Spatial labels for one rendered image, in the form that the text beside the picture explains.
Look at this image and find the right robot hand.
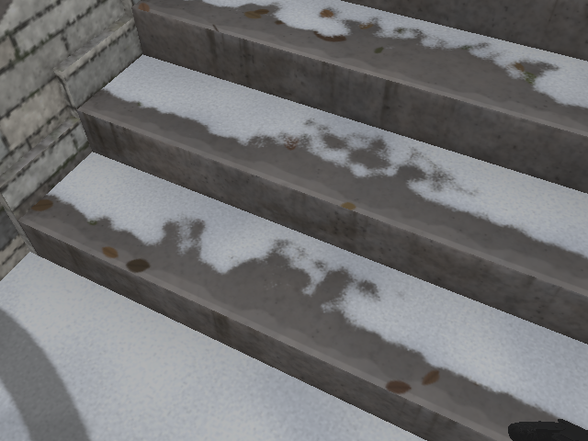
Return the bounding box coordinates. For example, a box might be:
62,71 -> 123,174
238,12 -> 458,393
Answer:
508,419 -> 588,441

